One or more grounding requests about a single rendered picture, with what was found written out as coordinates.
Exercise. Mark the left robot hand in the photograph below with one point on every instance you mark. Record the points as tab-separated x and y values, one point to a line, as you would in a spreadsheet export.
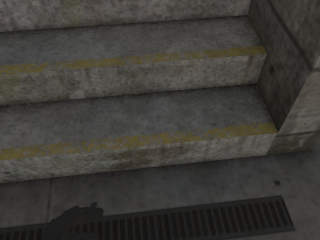
58	229

